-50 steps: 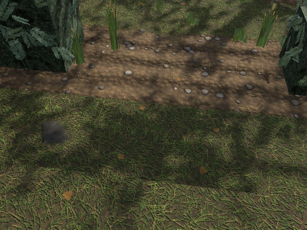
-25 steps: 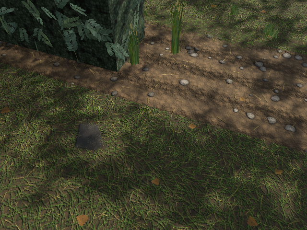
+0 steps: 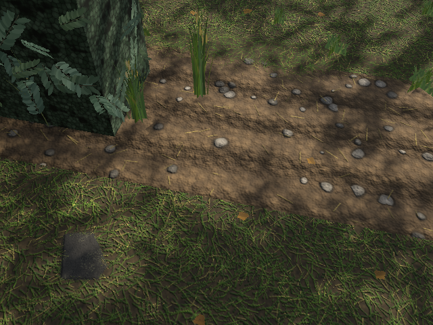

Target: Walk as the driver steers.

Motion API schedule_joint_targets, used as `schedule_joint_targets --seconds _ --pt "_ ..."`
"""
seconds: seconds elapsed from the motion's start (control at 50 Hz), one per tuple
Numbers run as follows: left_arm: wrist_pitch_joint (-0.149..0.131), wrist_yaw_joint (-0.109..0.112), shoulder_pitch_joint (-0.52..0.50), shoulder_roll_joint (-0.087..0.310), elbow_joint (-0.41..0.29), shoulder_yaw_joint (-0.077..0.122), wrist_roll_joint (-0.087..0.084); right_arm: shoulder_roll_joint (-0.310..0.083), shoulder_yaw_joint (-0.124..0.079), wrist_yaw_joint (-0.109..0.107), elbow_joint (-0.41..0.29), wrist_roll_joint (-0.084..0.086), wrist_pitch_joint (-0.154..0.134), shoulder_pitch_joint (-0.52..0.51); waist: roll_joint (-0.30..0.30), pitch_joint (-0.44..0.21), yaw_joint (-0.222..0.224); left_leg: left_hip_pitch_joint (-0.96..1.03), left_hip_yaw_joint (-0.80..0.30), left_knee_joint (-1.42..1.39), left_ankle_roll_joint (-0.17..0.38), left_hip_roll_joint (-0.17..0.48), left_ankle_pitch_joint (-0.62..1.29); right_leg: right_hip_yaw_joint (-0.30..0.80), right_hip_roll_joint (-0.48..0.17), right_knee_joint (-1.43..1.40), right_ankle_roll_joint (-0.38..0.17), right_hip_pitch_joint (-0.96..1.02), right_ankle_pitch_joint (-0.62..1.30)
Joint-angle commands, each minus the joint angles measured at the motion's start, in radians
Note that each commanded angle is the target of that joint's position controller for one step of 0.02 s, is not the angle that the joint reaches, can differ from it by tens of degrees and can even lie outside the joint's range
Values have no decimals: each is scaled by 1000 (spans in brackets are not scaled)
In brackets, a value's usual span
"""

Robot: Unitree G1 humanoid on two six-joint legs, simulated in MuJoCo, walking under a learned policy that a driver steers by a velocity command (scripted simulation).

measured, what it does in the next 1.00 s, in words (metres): walks ahead, turning right: right foot, then left foot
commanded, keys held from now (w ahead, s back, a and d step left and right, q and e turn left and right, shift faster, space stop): e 0.62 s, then no key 0.12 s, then q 0.26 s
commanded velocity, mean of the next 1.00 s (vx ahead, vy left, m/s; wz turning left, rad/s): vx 0.05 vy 0.00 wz -0.38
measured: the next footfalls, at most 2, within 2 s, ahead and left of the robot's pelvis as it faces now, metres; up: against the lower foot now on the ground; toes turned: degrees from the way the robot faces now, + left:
right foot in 0.28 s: +0.14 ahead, -0.15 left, +0.00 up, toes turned -14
left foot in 0.80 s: +0.16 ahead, +0.08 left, +0.00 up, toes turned -23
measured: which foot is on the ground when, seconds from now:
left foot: down 0.00-0.30, up 0.32-0.78, down 0.80-1.00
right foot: up 0.00-0.26, down 0.28-1.00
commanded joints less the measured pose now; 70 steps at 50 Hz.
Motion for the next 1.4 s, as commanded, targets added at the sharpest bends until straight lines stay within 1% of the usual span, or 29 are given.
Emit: schedule_joint_targets --seconds 0.02,0.1,0.2,0.26,0.28,0.3,0.32,0.34,0.36,0.38,0.42,0.52,0.66,0.72,0.78,0.8,0.82,0.84,0.86,0.9,0.94,1.06,1.18,1.22,1.26,1.3,1.32,1.36,1.4 --pt "-2 -26 90 -14 -33 -8 -15 -99 -34 -12 -98 -12 -33 -102 57 -107 59 -62 -30 -152 199 251 628 -37 -23 -80 32 133 166" --pt "5 -55 32 21 -90 -10 -9 -152 -55 -3 -108 -41 -14 -76 66 -94 38 8 -10 -114 202 299 634 8 -34 -157 34 75 315" --pt "13 -33 -26 90 -146 7 -1 -204 -77 -8 -133 -22 -11 -57 55 -55 -13 196 -15 -35 180 359 473 4 -28 -270 21 10 190" --pt "-3 -31 -51 98 -175 19 -28 -219 -79 -18 -141 -2 6 -69 36 -59 -21 205 23 81 119 327 357 -69 45 -466 -21 135 294" --pt "-19 -25 -28 131 -176 37 -39 -212 -73 -13 -136 -1 12 -66 24 -89 -13 173 42 166 75 288 341 -77 91 -532 -59 243 399" --pt "-39 4 19 232 -178 73 -33 -154 -58 -3 -141 0 19 11 -109 -197 -26 126 111 365 -21 187 123 39 31 -573 -175 413 888" --pt "-50 29 110 352 -190 106 -14 -78 -36 -2 -207 -13 7 48 -304 -314 -29 -176 99 649 -138 5 -604 427 -207 -628 -440 707 1251" --pt "-71 29 205 318 -150 111 21 -102 -26 14 -233 11 -3 -67 -112 -261 62 -380 -135 721 -130 -19 -716 546 -283 -679 -466 742 1094" --pt "-80 28 228 284 -115 120 26 -104 -26 12 -254 30 8 -186 -74 -133 94 -474 -201 822 -128 17 -675 459 -240 -672 -400 676 1056" --pt "-71 26 171 229 -120 111 -4 -162 -41 -2 -245 28 15 -162 -63 -137 55 -465 -213 890 -130 40 -637 393 -217 -674 -372 628 1045" --pt "-38 14 75 153 -157 78 -42 -145 -34 -20 -224 -15 28 -101 -52 -95 -35 -340 -243 876 -133 84 -537 336 -183 -723 -340 396 953" --pt "-23 9 16 195 -250 80 -8 -106 -7 -6 -215 -14 60 -43 -59 -120 -58 -206 -193 855 -166 27 -276 258 -73 -734 -297 217 774" --pt "-24 1 106 181 -317 62 -33 -89 24 -10 -242 -12 76 -76 -99 -118 42 -272 -174 637 -201 37 -382 436 -115 -631 -295 317 588" --pt "-5 -6 70 179 -340 50 -47 -72 34 11 -232 0 73 -48 -94 -143 46 -211 -146 508 -197 19 -370 475 -109 -587 -279 291 627" --pt "31 -46 -67 130 -341 13 -80 -32 44 58 -185 35 64 66 -13 -134 -60 43 -118 171 -160 29 -40 423 -43 -528 -209 126 569" --pt "43 -66 -44 74 -317 -12 -84 -39 43 74 -193 48 56 58 -5 -135 -59 139 -178 117 -103 70 122 391 -2 -503 -123 61 473" --pt "52 -81 120 -23 -292 -32 -95 -103 48 99 -216 62 27 4 145 -166 61 171 -356 78 79 230 553 219 123 -425 67 61 163" --pt "64 -69 197 78 -265 -3 -86 -110 52 139 -247 38 21 -133 45 -119 137 -12 -354 130 135 226 405 185 83 -509 123 178 119" --pt "78 -51 100 121 -267 4 -79 -121 35 163 -233 37 24 -153 12 -91 107 -144 -289 116 65 136 138 157 91 -531 133 285 219" --pt "83 -24 -4 154 -281 14 -54 -154 11 162 -222 53 20 -113 49 -83 76 -113 -283 86 -27 86 134 113 117 -490 92 272 260" --pt "80 -1 -36 151 -285 13 -58 -166 -7 149 -233 39 16 -79 35 -86 41 -20 -301 110 -48 100 277 95 116 -507 65 217 288" --pt "69 81 -69 140 -337 26 -34 -179 -51 105 -271 31 7 -1 98 -55 3 -13 -451 98 217 196 280 30 105 -426 37 195 202" --pt "52 83 -64 157 -382 24 -34 -173 -55 90 -330 15 9 -31 50 -75 -5 -113 -457 166 185 111 157 35 76 -474 -59 332 404" --pt "47 81 -14 207 -398 40 -34 -172 -48 86 -342 4 14 -21 -26 -99 16 -245 -369 247 101 18 -73 152 -43 -565 -181 461 512" --pt "27 83 121 237 -370 55 -23 -126 -30 72 -341 -25 17 -36 -196 -121 91 -360 -222 672 -27 -71 -545 408 -320 -730 -409 533 640" --pt "1 100 105 201 -362 46 -39 -150 -33 45 -332 -52 10 -31 -41 -67 46 -373 -218 977 -69 27 -598 311 -346 -783 -350 422 630" --pt "-10 97 14 171 -378 36 -43 -163 -32 35 -338 -53 10 -51 -59 -48 11 -355 -224 972 -88 47 -550 235 -294 -800 -284 378 594" --pt "-10 118 -66 168 -392 35 -45 -103 1 54 -342 -61 22 -66 -48 -62 4 -316 -180 861 -116 60 -456 97 -201 -796 -212 374 539" --pt "-6 135 -72 228 -393 54 -30 -85 15 94 -329 -40 30 -37 -52 -75 12 -232 -109 704 -133 69 -390 -7 -143 -784 -179 353 509"
Velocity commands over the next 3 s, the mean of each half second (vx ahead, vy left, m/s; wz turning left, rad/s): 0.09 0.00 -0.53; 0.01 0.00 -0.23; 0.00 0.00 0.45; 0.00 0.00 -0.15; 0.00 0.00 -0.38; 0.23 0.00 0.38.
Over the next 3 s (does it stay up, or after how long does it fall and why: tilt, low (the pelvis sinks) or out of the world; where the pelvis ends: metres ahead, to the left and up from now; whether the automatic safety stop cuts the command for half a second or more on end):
stays up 0.19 0.00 -0.02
